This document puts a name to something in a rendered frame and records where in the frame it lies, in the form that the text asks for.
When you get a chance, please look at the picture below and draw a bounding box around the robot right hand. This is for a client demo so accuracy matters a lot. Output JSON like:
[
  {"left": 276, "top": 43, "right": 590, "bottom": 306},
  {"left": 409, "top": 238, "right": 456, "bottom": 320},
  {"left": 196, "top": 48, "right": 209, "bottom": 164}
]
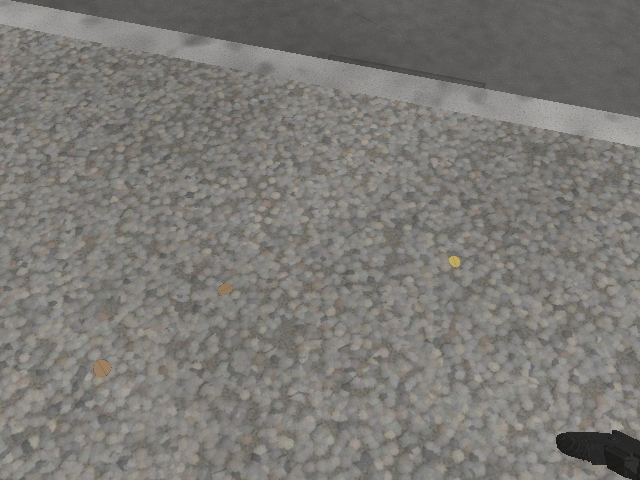
[{"left": 556, "top": 430, "right": 640, "bottom": 480}]

